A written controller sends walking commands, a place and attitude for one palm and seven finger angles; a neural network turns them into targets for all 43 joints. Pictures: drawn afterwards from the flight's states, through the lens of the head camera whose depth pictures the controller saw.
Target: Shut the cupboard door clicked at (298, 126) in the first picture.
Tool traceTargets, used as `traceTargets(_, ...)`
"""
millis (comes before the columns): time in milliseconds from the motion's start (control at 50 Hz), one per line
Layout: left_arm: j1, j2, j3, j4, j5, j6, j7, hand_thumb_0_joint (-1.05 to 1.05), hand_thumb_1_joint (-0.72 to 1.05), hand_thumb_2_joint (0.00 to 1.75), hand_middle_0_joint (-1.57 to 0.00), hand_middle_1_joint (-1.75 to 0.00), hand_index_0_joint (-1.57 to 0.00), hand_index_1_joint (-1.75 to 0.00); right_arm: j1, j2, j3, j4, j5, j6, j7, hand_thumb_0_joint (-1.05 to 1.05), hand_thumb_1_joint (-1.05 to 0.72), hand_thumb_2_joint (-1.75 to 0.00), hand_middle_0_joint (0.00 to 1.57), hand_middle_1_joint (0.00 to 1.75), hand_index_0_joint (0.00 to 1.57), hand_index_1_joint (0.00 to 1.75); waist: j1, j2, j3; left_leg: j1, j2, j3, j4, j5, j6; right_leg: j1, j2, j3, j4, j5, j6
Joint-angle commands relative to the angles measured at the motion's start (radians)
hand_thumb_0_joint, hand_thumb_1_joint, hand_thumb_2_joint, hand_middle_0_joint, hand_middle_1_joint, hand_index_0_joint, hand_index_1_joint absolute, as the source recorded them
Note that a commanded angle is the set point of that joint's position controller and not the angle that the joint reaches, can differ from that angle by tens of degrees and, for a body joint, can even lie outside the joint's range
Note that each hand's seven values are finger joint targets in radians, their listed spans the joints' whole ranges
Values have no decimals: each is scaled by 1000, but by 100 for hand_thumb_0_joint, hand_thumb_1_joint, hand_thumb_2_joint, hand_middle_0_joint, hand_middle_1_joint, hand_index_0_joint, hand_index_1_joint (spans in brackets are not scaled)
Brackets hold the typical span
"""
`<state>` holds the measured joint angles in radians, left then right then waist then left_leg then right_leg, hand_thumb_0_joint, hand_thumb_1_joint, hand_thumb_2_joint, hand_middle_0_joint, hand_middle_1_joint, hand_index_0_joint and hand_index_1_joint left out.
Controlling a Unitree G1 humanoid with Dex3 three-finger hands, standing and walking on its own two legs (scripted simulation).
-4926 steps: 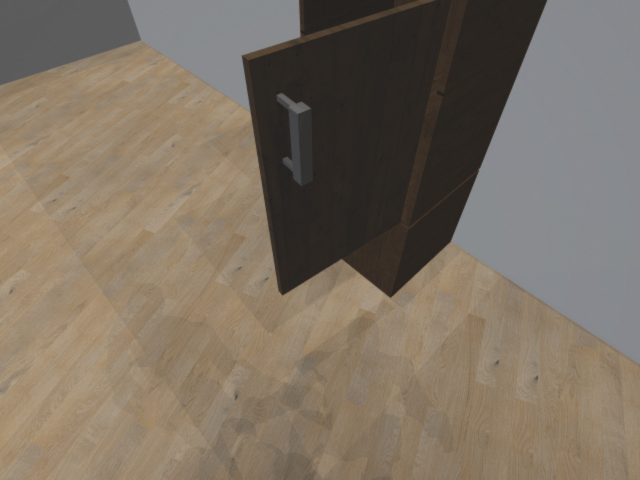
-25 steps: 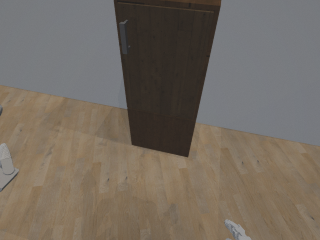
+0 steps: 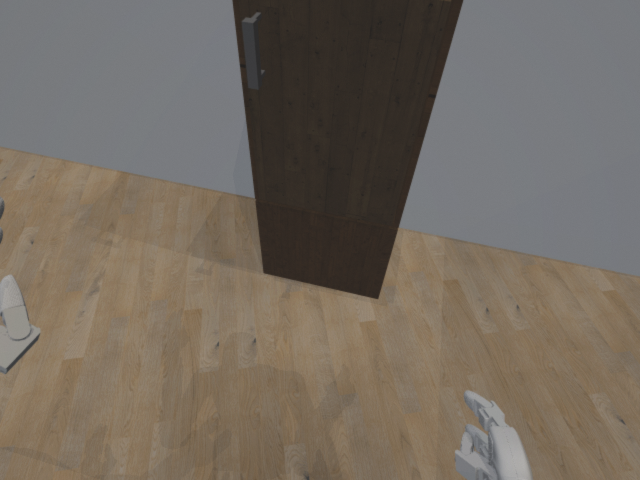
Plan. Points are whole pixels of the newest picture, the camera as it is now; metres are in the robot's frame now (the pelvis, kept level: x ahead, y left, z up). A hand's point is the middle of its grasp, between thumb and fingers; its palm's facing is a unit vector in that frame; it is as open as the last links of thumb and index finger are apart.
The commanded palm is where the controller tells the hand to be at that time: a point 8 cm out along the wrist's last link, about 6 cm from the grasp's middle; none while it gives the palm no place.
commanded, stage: stop stepping back and stand still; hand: left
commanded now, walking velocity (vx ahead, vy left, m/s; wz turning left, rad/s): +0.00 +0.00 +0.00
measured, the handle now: (256, 51) +0.90 +0.18 +0.12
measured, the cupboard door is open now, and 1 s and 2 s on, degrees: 0 0 0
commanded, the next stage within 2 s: let the arm hang, fingers relaxed in 0.12 s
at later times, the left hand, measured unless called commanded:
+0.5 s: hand out of the picture +0.06 +0.18 -0.15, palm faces -0.04 -0.98 -0.20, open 7.4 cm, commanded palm none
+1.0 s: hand out of the picture -0.04 +0.22 -0.16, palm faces +0.05 -0.95 -0.30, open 7.4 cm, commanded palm none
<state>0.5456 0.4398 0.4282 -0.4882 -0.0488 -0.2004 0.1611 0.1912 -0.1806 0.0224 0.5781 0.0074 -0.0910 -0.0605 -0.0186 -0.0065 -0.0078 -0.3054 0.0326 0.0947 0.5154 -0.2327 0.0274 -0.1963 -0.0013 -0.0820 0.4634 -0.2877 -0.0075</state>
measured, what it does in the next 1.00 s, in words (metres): stands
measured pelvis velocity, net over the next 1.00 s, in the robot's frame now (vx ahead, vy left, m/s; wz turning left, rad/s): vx -0.03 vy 0.00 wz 0.02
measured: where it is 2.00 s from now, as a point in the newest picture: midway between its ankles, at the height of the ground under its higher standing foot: outside the picture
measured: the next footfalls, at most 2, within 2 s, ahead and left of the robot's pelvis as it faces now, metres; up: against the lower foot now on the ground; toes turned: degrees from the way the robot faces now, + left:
none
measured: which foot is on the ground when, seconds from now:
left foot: down 0.00-1.00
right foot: down 0.00-1.00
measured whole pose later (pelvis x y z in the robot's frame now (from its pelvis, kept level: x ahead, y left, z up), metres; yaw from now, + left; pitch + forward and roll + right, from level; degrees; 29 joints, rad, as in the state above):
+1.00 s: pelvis -0.03 +0.00 +0.00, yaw +1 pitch -2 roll +0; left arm 0.29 0.24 0.02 1.13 0.02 0.00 0.02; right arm 0.25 -0.21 -0.01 1.09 -0.02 0.02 -0.01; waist 0.00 0.05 0.02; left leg -0.23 0.01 0.09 0.41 -0.14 0.04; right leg -0.15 -0.02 -0.09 0.42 -0.24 -0.01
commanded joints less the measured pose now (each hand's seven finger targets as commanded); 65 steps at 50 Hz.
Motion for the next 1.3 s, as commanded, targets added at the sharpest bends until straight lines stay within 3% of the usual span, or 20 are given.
traceTargets(0,69,153,136,-185,-15,-38,14,0,90,90,-20,-30,-20,-30,-32,-137,-48,-135,3,-25,-17,0,-90,-90,20,30,20,30,7,88,-178,66,103,-130,-85,350,-21,99,-51,68,-4,332,-3)
traceTargets(60,42,176,147,-194,-17,-32,15,0,90,90,-20,-30,-20,-30,-41,-141,-46,-136,4,-21,-23,0,-90,-90,20,30,20,30,9,69,-172,62,97,-126,-83,319,-20,95,-62,77,-13,342,-3)
traceTargets(100,22,153,120,-182,-16,-29,15,0,90,90,-20,-30,-20,-30,-35,-134,-42,-130,4,-20,-26,0,-90,-90,20,30,20,30,7,75,-157,65,97,-122,-88,291,-18,79,-61,77,-18,316,-1)
traceTargets(180,-45,141,94,-149,-7,-23,19,0,90,90,-20,-30,-20,-30,-40,-133,-38,-117,3,-25,-32,0,-90,-90,20,30,20,30,9,78,-89,26,91,-129,-121,138,-14,40,-63,88,-59,193,1)
traceTargets(200,-96,-23,-340,534,54,115,-119,0,90,90,-20,-30,-20,-30,-130,-325,-78,40,21,-86,65,0,-90,-90,20,30,20,30,-9,85,31,-7,97,-125,31,296,-7,-98,-130,31,48,267,-17)
traceTargets(220,-112,-32,-314,576,61,195,-144,0,90,90,-20,-30,-20,-30,-53,-293,-91,68,6,-27,70,0,-90,-90,20,30,20,30,-3,91,-43,44,103,-106,8,261,-11,-113,-127,88,13,174,-27)
traceTargets(240,-125,-39,-317,573,63,218,-151,0,90,90,-20,-30,-20,-30,-42,-284,-85,58,2,-4,65,0,-90,-90,20,30,20,30,-1,98,-9,11,111,-121,-16,162,1,-133,-113,75,9,61,-22)
traceTargets(300,-202,-27,-333,721,73,205,-165,0,90,90,-20,-30,-20,-30,-41,-275,-62,81,-16,36,65,0,-90,-90,20,30,20,30,15,-58,5,-60,112,-186,-61,28,34,-113,-88,74,19,-65,-35)
traceTargets(340,-247,-10,-343,832,77,199,-165,0,90,90,-20,-30,-20,-30,-37,-263,-54,102,-23,54,65,0,-90,-90,20,30,20,30,10,-198,13,-29,75,-188,-32,1,29,-139,-126,126,-44,-95,-57)
traceTargets(360,-264,-4,-351,893,78,198,-161,0,90,90,-20,-30,-20,-30,-21,-253,-52,114,-26,65,66,0,-90,-90,20,30,20,30,2,-238,9,15,53,-166,4,9,20,-175,-152,155,-76,-122,-77)
traceTargets(400,-302,-23,-371,997,72,206,-153,0,90,90,-20,-30,-20,-30,15,-209,-40,159,-34,86,66,0,-90,-90,20,30,20,30,-12,-215,10,66,15,-125,59,16,3,-215,-192,176,-112,-135,-104)
traceTargets(420,-311,-36,-380,1045,70,208,-150,0,90,90,-20,-30,-20,-30,25,-193,-37,179,-37,92,66,0,-90,-90,20,30,20,30,-15,-166,2,86,12,-117,60,33,-2,-215,-192,178,-109,-112,-106)
traceTargets(460,-306,-50,-395,1127,67,212,-145,0,90,90,-20,-30,-20,-30,40,-184,-30,213,-36,98,67,0,-90,-90,20,30,20,30,-15,-32,-1,101,34,-139,7,80,-4,-194,-159,145,-79,-114,-83)
traceTargets(500,-279,-74,-397,1218,64,212,-144,0,90,90,-20,-30,-20,-30,36,-182,-31,254,-39,94,60,0,-90,-90,20,30,20,30,2,145,15,24,69,-195,-113,27,9,-100,-107,119,-40,-81,-49)
traceTargets(540,-223,-87,-384,1299,64,208,-143,0,90,90,-20,-30,-20,-30,31,-185,-37,286,-38,89,52,0,-90,-90,20,30,20,30,27,235,-16,-26,80,-210,-173,-31,16,13,-88,95,-29,-14,-42)
traceTargets(600,-208,-82,-377,1386,63,201,-146,0,90,90,-20,-30,-20,-30,54,-180,-47,330,-32,89,44,0,-90,-90,20,30,20,30,32,231,-29,-22,81,-208,-187,-50,14,64,-93,95,-65,20,-53)
traceTargets(700,-236,-81,-379,1477,62,187,-146,0,90,90,-20,-30,-20,-30,104,-181,-59,395,-25,89,37,0,-90,-90,20,30,20,30,12,43,7,52,76,-180,-161,-4,10,9,-121,113,-141,2,-68)
traceTargets(800,-250,-82,-384,1535,63,187,-142,0,90,90,-20,-30,-20,-30,121,-178,-61,449,-24,92,36,0,-90,-90,20,30,20,30,3,-31,68,92,80,-167,-176,-14,10,-58,-121,114,-175,-54,-63)
traceTargets(940,-257,-72,-385,1569,66,190,-141,0,90,90,-20,-30,-20,-30,92,-187,-62,481,-26,92,37,0,-90,-90,20,30,20,30,7,-25,109,92,85,-171,-221,-59,13,-81,-112,116,-180,-79,-51)
traceTargets(1280,-323,-26,-377,1575,66,177,-145,0,90,90,-20,-30,-20,-30,7,-228,-63,491,-23,73,37,0,-90,-90,20,30,20,30,15,50,53,128,92,-168,-246,69,3,25,-124,116,-193,61,-46)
